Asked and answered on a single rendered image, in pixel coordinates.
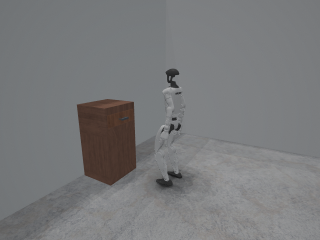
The drawer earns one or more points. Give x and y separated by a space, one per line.
114 119

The cabinet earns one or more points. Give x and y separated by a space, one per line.
108 153

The left robot forearm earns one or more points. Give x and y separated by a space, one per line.
169 117

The right robot forearm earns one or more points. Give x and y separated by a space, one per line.
181 114

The humanoid robot head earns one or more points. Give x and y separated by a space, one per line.
172 72

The robot left upper arm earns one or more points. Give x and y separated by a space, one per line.
167 94

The handle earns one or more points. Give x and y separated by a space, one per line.
125 118

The robot right upper arm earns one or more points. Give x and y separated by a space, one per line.
182 104

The robot left hand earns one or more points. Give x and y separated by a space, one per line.
165 136

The robot left thigh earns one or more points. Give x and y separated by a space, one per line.
157 145

